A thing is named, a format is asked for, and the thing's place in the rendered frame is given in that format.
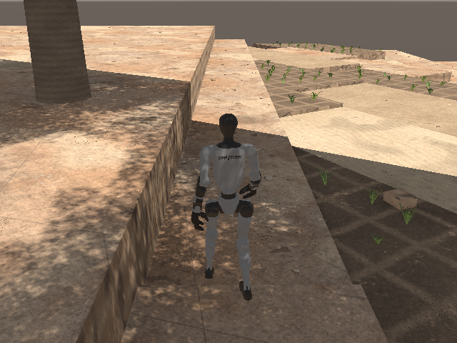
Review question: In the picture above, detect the robot right hand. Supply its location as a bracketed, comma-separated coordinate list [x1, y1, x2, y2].
[239, 184, 256, 199]

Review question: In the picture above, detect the robot left hand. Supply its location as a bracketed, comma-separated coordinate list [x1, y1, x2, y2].
[191, 212, 209, 231]

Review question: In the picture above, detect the robot left thigh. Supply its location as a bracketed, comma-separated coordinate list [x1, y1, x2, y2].
[205, 199, 219, 242]

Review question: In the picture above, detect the left robot forearm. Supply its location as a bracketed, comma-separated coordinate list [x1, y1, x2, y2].
[192, 176, 206, 213]

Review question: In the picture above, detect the robot left upper arm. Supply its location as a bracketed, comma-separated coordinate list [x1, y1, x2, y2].
[199, 145, 214, 187]

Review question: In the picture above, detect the right robot forearm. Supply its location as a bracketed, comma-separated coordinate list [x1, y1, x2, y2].
[249, 172, 261, 190]

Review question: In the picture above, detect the left robot foot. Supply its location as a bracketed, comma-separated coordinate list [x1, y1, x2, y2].
[204, 267, 214, 279]

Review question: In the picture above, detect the robot right upper arm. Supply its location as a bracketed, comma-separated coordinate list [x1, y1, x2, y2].
[243, 144, 261, 182]

